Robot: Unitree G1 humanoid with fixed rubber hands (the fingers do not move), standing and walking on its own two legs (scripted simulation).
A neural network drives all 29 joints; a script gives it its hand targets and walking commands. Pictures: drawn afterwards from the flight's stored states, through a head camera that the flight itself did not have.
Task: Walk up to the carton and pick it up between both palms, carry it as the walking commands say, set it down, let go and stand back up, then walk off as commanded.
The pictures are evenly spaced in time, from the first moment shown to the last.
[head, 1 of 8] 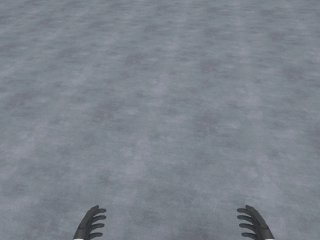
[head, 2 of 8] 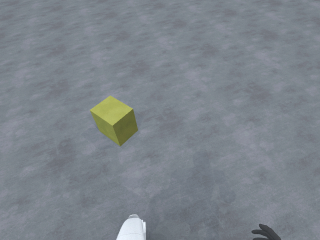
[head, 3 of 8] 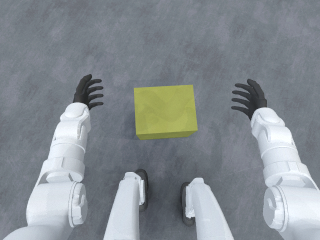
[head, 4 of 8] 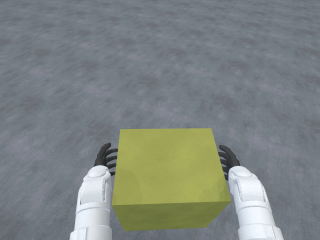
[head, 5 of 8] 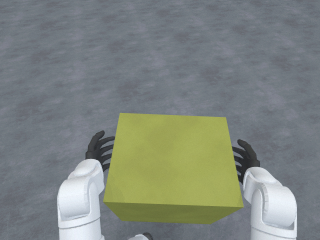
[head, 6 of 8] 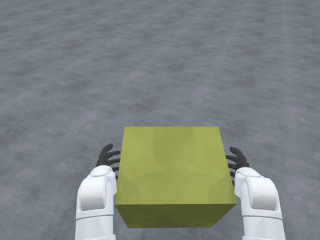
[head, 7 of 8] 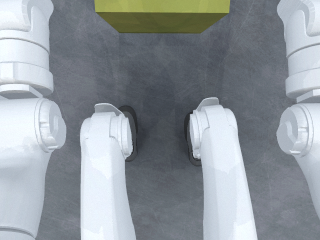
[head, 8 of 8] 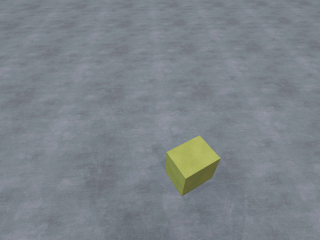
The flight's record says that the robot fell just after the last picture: no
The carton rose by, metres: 0.66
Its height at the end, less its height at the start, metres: +0.00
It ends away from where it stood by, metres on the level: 1.87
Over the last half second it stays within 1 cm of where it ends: yes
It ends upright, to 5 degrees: yes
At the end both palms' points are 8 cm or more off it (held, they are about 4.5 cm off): yes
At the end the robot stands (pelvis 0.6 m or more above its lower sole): yes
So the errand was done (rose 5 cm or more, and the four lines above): yes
